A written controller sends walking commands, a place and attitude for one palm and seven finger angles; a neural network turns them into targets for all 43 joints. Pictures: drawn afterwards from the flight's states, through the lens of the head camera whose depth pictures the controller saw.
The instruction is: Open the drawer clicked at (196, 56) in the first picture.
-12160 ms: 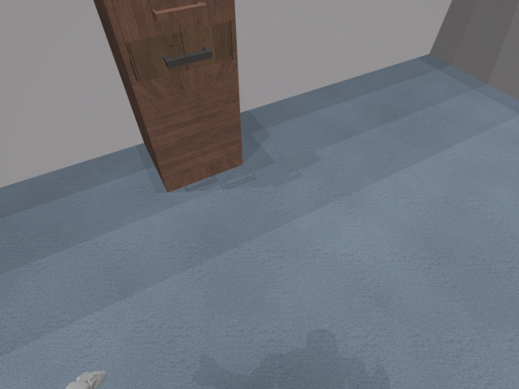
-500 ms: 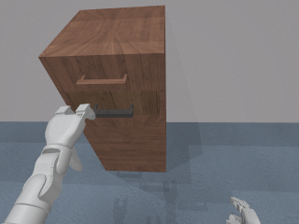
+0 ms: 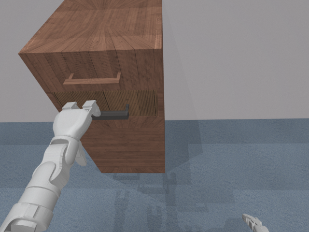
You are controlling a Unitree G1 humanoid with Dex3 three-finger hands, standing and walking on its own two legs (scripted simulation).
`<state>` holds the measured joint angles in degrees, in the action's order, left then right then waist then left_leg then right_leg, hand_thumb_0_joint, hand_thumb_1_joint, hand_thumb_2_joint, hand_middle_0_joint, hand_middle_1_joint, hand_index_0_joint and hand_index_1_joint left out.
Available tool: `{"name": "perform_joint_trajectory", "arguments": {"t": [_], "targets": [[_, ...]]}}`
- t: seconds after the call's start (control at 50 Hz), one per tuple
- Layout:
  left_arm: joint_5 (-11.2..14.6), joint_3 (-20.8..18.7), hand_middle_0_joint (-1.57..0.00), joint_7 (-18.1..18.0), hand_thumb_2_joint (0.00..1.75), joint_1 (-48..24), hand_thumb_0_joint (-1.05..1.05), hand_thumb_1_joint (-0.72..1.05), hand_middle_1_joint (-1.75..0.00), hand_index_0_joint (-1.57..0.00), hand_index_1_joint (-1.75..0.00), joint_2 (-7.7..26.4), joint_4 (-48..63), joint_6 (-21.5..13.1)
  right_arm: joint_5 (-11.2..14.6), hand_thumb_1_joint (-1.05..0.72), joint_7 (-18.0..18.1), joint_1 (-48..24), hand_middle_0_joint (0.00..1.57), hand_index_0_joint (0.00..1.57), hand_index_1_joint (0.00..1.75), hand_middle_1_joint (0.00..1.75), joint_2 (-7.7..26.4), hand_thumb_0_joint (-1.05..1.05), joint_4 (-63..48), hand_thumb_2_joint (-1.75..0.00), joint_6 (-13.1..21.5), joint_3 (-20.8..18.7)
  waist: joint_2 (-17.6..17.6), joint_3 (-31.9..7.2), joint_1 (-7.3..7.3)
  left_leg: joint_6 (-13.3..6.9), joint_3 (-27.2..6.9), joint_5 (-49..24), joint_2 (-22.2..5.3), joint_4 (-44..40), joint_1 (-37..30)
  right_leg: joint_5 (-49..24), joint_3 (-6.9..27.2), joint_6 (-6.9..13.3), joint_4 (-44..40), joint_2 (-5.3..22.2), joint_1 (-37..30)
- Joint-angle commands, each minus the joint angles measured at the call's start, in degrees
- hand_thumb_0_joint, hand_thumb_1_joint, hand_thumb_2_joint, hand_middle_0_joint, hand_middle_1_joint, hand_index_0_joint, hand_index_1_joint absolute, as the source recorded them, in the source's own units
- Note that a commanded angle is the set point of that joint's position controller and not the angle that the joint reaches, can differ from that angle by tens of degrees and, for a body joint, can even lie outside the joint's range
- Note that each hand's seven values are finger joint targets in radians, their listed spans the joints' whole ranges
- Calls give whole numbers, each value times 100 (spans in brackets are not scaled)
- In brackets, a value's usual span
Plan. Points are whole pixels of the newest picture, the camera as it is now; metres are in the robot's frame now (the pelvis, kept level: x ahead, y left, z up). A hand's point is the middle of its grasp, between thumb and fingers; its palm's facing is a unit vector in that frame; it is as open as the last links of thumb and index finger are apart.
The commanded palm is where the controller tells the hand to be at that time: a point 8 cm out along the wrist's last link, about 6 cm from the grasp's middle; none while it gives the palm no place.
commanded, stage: move the hooked fingers above the handle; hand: left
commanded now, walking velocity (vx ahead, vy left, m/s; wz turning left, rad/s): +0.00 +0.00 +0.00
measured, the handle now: (106, 111) +0.53 +0.24 -0.07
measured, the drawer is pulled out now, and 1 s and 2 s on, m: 0.00 0.00 0.00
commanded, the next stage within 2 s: lower the fingers behind the handle in 1.68 s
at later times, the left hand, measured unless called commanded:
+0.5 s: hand (94, 122) +0.41 +0.23 +0.02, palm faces -0.04 -0.04 -1.00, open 13.8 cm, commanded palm +0.40 +0.23 +0.08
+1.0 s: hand (102, 114) +0.47 +0.22 -0.01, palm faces -0.07 -0.01 -1.00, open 13.8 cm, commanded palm +0.45 +0.22 +0.05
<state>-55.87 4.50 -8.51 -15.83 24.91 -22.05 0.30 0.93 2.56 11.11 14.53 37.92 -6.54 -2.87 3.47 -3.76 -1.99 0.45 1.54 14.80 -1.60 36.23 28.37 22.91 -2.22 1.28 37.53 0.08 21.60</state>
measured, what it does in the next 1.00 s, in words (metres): stands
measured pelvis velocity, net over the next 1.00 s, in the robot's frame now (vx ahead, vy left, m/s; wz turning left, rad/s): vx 0.00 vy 0.01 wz -0.03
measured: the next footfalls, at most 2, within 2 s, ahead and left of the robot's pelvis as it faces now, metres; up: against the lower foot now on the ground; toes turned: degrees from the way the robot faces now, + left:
none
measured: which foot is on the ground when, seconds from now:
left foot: down 0.00-1.00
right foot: down 0.00-1.00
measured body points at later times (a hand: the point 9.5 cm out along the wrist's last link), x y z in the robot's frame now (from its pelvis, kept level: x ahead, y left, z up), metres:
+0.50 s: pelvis +0.01 +0.01 -0.01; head +0.06 -0.01 +0.44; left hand +0.41 +0.23 +0.07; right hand +0.10 -0.25 -0.14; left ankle +0.03 +0.13 -0.72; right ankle -0.04 -0.10 -0.72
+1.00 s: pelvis +0.00 +0.01 -0.02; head +0.09 +0.00 +0.42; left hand +0.46 +0.22 +0.05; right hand +0.01 -0.27 -0.16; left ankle +0.03 +0.13 -0.72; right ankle -0.04 -0.10 -0.72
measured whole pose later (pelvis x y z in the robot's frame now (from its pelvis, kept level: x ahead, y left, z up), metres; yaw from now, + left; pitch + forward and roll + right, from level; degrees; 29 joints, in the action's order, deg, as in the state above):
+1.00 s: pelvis +0.00 +0.01 -0.02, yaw -2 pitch +18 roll -1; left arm -62.3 1.9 -18.3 -42.2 26.1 -58.7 -0.2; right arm -0.1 1.4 20.0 14.1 41.0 -7.4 -4.6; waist 3.0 -8.4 5.8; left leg -0.1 1.8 18.8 -3.3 47.0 46.2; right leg 25.4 -1.5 0.8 46.1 -1.3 38.7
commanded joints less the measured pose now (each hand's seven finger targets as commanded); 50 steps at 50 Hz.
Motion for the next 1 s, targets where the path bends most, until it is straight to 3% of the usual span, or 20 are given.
{"name": "perform_joint_trajectory", "arguments": {"t": [0.0,0.04,0.08,0.18,0.24,0.26,0.32,0.36,0.4,0.44,0.5,0.56,0.6,0.62,0.66,0.72,0.78,0.84,0.9,0.98], "targets": [[-34,-789,-30,-367,30,-2037,0,-50,-120,-30,-120,1390,840,-118,-14,-90,34,-169,20,20,30,30,664,0,-704,-90,169,-238,-365,-1703,67,-330,113,-1560,389,-23,-1252,-2464,168,12,-413,-179,-21],[-93,-860,-30,-460,30,-2283,0,-50,-120,-30,-120,1492,704,-155,-19,-90,43,-79,20,20,30,30,682,0,-659,-90,164,-266,-428,-1785,103,-333,104,-1538,378,32,-1182,-2392,172,9,-366,-192,37],[-115,-676,-30,-543,30,-2471,0,-50,-120,-30,-120,1283,688,-171,-17,-90,23,38,20,20,30,30,668,0,-635,-90,171,-300,-115,-1982,138,-321,90,-1696,367,99,-1320,-2411,139,44,-279,-214,168],[-176,-671,-30,-651,30,-2586,0,-50,-120,-30,-120,1283,213,-91,-23,-90,-12,216,20,20,30,30,707,0,-573,-90,110,-346,-163,-2080,211,-312,71,-1860,330,223,-1272,-2492,102,64,-171,-262,313],[-173,-504,-30,-662,30,-2598,0,-50,-120,-30,-120,1057,95,-36,-24,-90,-52,306,20,20,30,30,714,0,-584,-90,84,-373,-202,-2200,234,-315,65,-2025,308,266,-1297,-2602,79,67,-127,-271,332],[-191,-653,-30,-671,30,-2607,0,-50,-120,-30,-120,1220,-9,-24,-33,-90,-47,357,20,20,30,30,739,0,-556,-90,59,-378,-337,-2231,229,-316,60,-2087,290,281,-1271,-2671,75,63,-99,-277,299],[-240,-595,-30,-698,30,-2732,0,-50,-120,-30,-120,1162,-254,0,-36,-90,-56,397,20,20,30,30,732,0,-556,-90,14,-364,-326,-2117,280,-316,71,-1998,299,301,-1133,-2571,62,66,-103,-279,366],[-288,-761,-30,-744,30,-2847,0,-50,-120,-30,-120,1360,-489,-15,-28,-90,-37,450,20,20,30,30,750,0,-524,-90,-11,-362,-407,-2099,263,-324,94,-1826,297,294,-1007,-2504,87,51,-100,-274,368],[-348,-678,-30,-801,30,-3257,0,-50,-120,-30,-120,1333,-624,-61,-28,-90,-22,495,20,20,30,30,736,0,-502,-90,-24,-352,-350,-2007,357,-324,86,-1724,298,316,-951,-2395,81,54,-89,-272,515],[-393,-751,-30,-867,30,-3424,0,-50,-120,-30,-120,1416,-668,-144,-42,-90,-17,581,20,20,30,30,737,0,-483,-90,-13,-384,-200,-2278,350,-325,83,-1748,293,369,-1044,-2335,98,59,-54,-280,544],[-439,-493,-30,-945,30,-3814,0,-50,-120,-30,-120,1163,-1013,-173,-45,-90,-22,689,20,20,30,30,727,0,-412,-90,-17,-396,-187,-2187,522,-320,57,-1674,269,446,-1017,-2185,69,64,-17,-294,855],[-454,-471,-30,-989,30,-3935,0,-50,-120,-30,-120,1128,-1297,-195,-58,-90,-45,806,20,20,30,30,750,0,-369,-90,-15,-422,-71,-2283,546,-308,24,-1710,245,509,-1062,-2106,60,79,37,-319,1027],[-449,-257,-30,-1014,30,-4149,0,-50,-120,-30,-120,862,-1379,-206,-65,-90,-78,888,20,20,30,30,735,0,-340,-90,-13,-445,-95,-2326,637,-305,-6,-1755,231,581,-1110,-2076,46,81,62,-334,1192],[-456,-252,-30,-1027,30,-4318,0,-50,-120,-30,-120,865,-1486,-204,-90,-90,-85,931,20,20,30,30,747,0,-302,-90,-17,-442,-115,-2336,686,-301,-17,-1759,223,611,-1042,-2049,40,81,87,-332,1222],[-506,-450,-30,-1092,30,-4373,0,-50,-120,-30,-120,1106,-1580,-214,-95,-90,-96,1010,20,20,30,30,773,0,-284,-90,-31,-455,-47,-2502,619,-303,-3,-1726,230,653,-990,-2091,68,81,138,-336,1192],[-584,-761,-30,-1226,30,-4460,0,-50,-120,-30,-120,1486,-2003,-145,-110,-90,-93,1083,20,20,30,30,799,0,-233,-90,-64,-423,-272,-2475,614,-320,27,-1623,255,718,-554,-2172,96,69,182,-331,1066],[-635,-751,-30,-1306,30,-4607,0,-50,-120,-30,-120,1565,-2340,-38,-90,-90,-85,1160,20,20,30,30,810,0,-224,-90,-64,-402,-297,-2404,678,-334,84,-1443,258,729,-297,-2155,121,36,184,-322,1082],[-661,-722,-30,-1317,30,-4961,0,-50,-120,-30,-120,1625,-2379,-29,-105,-90,-73,1275,20,20,30,30,822,0,-199,-90,-30,-419,-94,-2633,750,-337,102,-1439,249,804,-305,-2156,155,26,222,-329,1134],[-649,-524,-30,-1250,30,-5028,0,-50,-120,-30,-120,1375,-2531,-70,-123,-90,-72,1393,20,20,30,30,809,0,-132,-90,1,-451,-64,-2696,854,-333,84,-1541,224,907,-383,-2208,151,19,260,-350,1309],[-616,-566,-30,-1191,30,-5121,0,-50,-120,-30,-120,1421,-2576,-199,-155,-90,-71,1544,20,20,30,30,837,0,-47,-90,32,-472,-3,-2838,873,-331,57,-1616,208,996,-380,-2264,163,18,312,-363,1409]]}}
